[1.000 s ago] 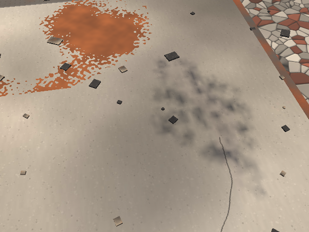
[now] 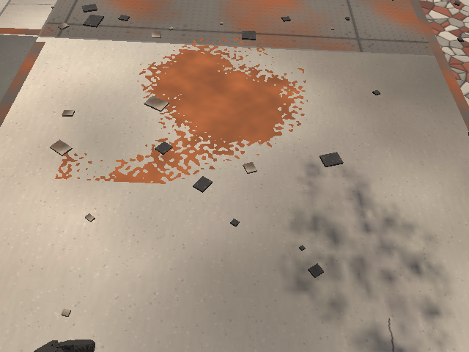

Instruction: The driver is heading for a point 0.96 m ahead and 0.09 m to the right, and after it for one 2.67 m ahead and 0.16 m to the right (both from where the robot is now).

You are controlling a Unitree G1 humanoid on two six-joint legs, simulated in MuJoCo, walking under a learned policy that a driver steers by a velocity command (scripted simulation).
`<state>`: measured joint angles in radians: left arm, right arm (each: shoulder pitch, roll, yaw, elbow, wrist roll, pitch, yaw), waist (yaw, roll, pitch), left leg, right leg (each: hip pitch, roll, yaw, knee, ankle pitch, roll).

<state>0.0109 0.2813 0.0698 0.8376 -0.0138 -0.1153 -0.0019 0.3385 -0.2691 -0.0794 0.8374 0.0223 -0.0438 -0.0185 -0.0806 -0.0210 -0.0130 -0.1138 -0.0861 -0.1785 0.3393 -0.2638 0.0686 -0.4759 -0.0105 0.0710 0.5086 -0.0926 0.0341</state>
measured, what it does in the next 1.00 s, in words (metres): walks ahead: right foot, then left foot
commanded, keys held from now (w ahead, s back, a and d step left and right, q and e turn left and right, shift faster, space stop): w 0.66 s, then w+e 0.34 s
